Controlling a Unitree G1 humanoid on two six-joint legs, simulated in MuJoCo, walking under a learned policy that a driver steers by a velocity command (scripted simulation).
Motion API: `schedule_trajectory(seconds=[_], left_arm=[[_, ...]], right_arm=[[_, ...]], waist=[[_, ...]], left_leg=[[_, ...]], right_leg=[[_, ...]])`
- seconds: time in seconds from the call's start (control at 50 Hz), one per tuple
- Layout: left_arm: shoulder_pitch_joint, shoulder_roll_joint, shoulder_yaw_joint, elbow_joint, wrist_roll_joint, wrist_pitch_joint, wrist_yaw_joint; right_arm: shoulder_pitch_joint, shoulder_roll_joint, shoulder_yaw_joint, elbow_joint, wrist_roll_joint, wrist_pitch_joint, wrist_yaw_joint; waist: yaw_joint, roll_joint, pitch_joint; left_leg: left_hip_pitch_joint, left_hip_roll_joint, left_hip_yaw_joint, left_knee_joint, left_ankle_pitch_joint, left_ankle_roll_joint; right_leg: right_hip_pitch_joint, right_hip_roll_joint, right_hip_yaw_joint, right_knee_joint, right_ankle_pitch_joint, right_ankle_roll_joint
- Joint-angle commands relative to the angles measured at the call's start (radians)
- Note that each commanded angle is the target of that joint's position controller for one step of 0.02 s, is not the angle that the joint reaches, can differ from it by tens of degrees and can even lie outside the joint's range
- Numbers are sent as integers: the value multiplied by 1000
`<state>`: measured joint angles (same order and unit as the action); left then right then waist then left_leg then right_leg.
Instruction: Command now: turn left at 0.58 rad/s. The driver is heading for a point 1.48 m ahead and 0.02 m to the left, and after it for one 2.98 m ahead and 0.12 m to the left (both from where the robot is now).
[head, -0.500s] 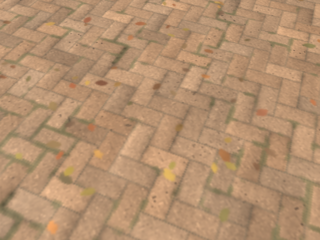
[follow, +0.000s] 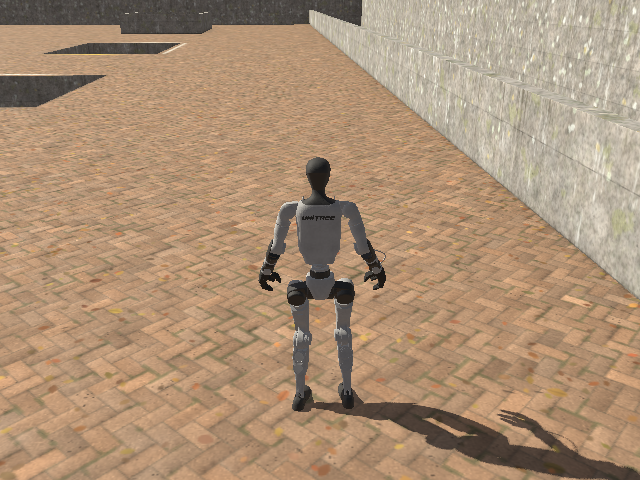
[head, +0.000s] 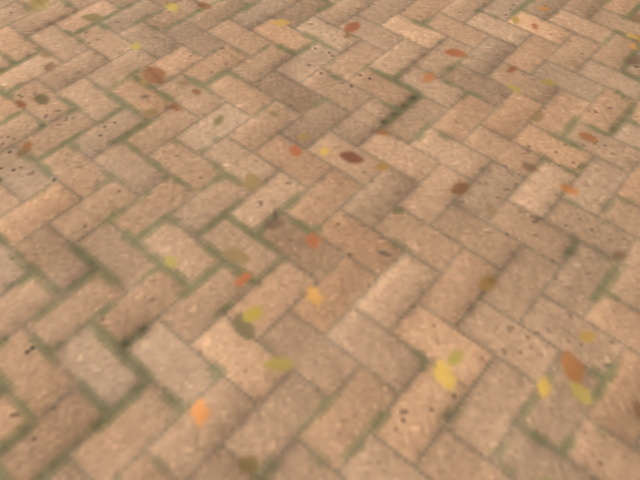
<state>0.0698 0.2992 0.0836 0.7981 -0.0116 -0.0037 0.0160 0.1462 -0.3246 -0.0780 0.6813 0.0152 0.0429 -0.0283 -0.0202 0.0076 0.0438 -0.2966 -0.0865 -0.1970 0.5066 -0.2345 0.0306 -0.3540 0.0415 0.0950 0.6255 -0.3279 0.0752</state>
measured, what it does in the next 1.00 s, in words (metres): steps on the spot: right foot, then left foot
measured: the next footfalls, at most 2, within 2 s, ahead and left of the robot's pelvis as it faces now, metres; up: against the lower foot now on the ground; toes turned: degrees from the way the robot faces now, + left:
right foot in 0.04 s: +0.06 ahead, -0.13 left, +0.00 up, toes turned +7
left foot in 0.44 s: +0.01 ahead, +0.13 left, +0.00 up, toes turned +11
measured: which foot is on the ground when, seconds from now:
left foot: down 0.00-0.04, up 0.06-0.42, down 0.44-1.00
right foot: up 0.00-0.02, down 0.04-0.44, up 0.46-0.74, down 0.76-1.00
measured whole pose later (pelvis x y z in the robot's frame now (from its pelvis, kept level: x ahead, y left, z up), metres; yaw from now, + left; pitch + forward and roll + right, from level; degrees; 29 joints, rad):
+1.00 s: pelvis -0.01 +0.02 +0.00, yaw +13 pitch -2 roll +0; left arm 0.19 0.26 0.03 0.97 0.00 -0.01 0.02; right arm 0.16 -0.26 -0.04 0.89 -0.01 0.02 -0.02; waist 0.01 0.01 0.03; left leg -0.20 -0.03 -0.02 0.50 -0.27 0.02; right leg -0.17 -0.03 0.01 0.50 -0.30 0.02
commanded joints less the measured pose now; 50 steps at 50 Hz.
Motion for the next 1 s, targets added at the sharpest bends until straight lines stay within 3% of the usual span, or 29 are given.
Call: schedule_trajectory(seconds=[0.02,0.04,0.06,0.08,0.1,0.12,0.14,0.16,0.22,0.28,0.38,0.42,0.44,0.46,0.48,0.5,0.56,0.64,0.68,0.72,0.74,0.76,0.78,0.8,0.82,0.84,0.94,0.96,1.0], left_arm=[[65,108,32,-41,-1,-31,-11],[92,157,44,-36,11,-31,-7],[65,220,52,-52,24,-20,4],[72,219,50,-52,55,-19,-2],[33,168,35,-72,48,-23,-2],[-10,127,25,-78,34,-21,4],[-30,109,17,-86,21,-18,9],[-31,107,14,-83,12,-15,15],[38,124,15,-66,22,0,33],[58,158,23,-58,18,7,27],[39,189,25,-42,-7,13,1],[59,154,10,-18,-20,11,-2],[108,105,-9,-3,5,2,-10],[133,37,-32,-22,48,-9,-19],[37,94,-18,-37,30,-3,-5],[29,129,-6,-35,11,5,0],[77,137,10,7,13,24,15],[88,77,-8,27,7,22,12],[74,77,-13,28,5,20,12],[107,73,-16,47,6,16,8],[122,77,-19,55,17,13,6],[127,117,-15,57,29,11,7],[119,183,-2,60,21,12,10],[97,157,-4,73,11,9,4],[83,117,-14,71,14,3,-2],[78,103,-19,81,22,-3,0],[101,93,-30,124,18,-18,8],[117,92,-30,136,16,-15,11],[127,108,-24,139,4,-8,19]], right_arm=[[-58,-156,-38,-78,13,0,-8],[-32,-123,-28,-82,7,0,-11],[51,-60,-12,-76,-11,-4,-6],[43,-135,-36,-94,-4,-13,-5],[57,-206,-59,-70,-3,-14,-6],[58,-210,-68,-54,2,-7,-5],[68,-180,-65,-37,3,5,-8],[63,-156,-58,-42,2,12,-5],[-7,-98,-35,-83,13,9,3],[-27,-68,-16,-103,-1,3,7],[25,-76,-12,-80,-4,6,18],[84,-81,-15,-49,-9,5,22],[94,-126,-23,-54,-11,7,15],[44,-192,-27,-84,-28,10,3],[52,-125,-9,-81,-50,-9,15],[24,-101,1,-68,-55,-28,22],[-34,-95,4,-39,-32,-58,19],[-55,-63,12,-5,-29,-55,17],[-50,-64,12,15,-28,-49,17],[-69,-54,18,33,-19,-46,17],[-54,-45,22,50,-14,-47,19],[-20,-34,26,65,-24,-54,22],[15,-44,21,72,-37,-60,29],[-4,-37,23,80,-39,-57,26],[-43,-53,20,87,-36,-53,21],[-55,-48,18,91,-31,-48,15],[-33,-38,16,141,-27,-35,6],[-19,-36,16,158,-24,-35,5],[-9,-48,8,172,-11,-34,2]], waist=[[53,156,-137],[43,83,-158],[-26,-181,-167],[-6,-283,-137],[-10,-177,-112],[-22,-142,-89],[-21,-130,-75],[-10,-137,-58],[41,-164,-62],[59,-170,-104],[39,-184,-105],[4,-147,-99],[21,-28,-141],[74,230,-156],[-7,192,-155],[5,163,-112],[29,157,-73],[31,130,-90],[17,128,-95],[42,114,-93],[55,90,-86],[37,40,-94],[-12,-61,-84],[-5,-109,-75],[17,-79,-49],[18,-71,-50],[26,-42,-37],[29,-36,-53],[31,-35,-3]], left_leg=[[115,197,-278,-34,318,123],[26,145,-232,47,143,73],[-124,-5,-57,270,-272,10],[-263,-41,23,472,-460,-38],[-271,23,14,617,-395,-63],[-279,37,28,664,-322,-78],[-287,44,43,695,-273,-97],[-309,51,54,716,-229,-113],[-316,72,121,599,-181,-136],[-226,98,144,425,-210,-134],[-4,83,217,100,-110,-92],[174,70,223,-164,107,-38],[319,173,88,-181,315,-5],[347,382,-136,-142,566,120],[225,435,-186,-173,473,247],[191,401,-147,-192,409,252],[169,324,-53,-183,418,181],[156,276,15,-159,445,173],[164,283,-8,-153,406,182],[138,267,-10,-141,317,162],[106,245,-2,-144,236,124],[69,210,14,-132,147,76],[52,151,65,-123,64,42],[111,108,116,-123,23,10],[133,105,122,-101,24,-3],[142,109,123,-93,48,0],[133,113,120,-100,115,4],[132,99,135,-97,16,5],[51,71,152,-70,-310,23]], right_leg=[[119,-5,-22,-257,173,-33],[240,-123,61,-294,268,-75],[338,-333,259,-287,535,-175],[276,-460,431,-314,598,-342],[247,-440,361,-315,540,-356],[231,-368,255,-304,474,-309],[230,-314,176,-302,416,-275],[234,-300,138,-304,424,-274],[291,-280,60,-318,460,-293],[330,-305,38,-302,510,-310],[262,-312,11,-259,526,-292],[182,-276,-21,-195,434,-218],[89,-220,-77,-101,269,-131],[-50,-116,-165,28,-117,-33],[-40,-107,-95,137,-278,-7],[-53,-113,-74,225,-278,-1],[-75,-120,-43,296,-176,12],[20,-111,-68,155,-102,20],[61,-103,-78,50,-76,15],[148,-91,-94,-130,58,-2],[220,-94,-85,-252,216,-18],[288,-142,-26,-255,366,-39],[283,-172,-21,-203,411,-76],[185,-158,-22,-210,244,-110],[146,-143,-24,-233,178,-105],[135,-138,-27,-245,168,-91],[160,-114,-50,-237,196,-67],[167,-103,-60,-238,95,-74],[116,-92,-50,-231,-225,-113]])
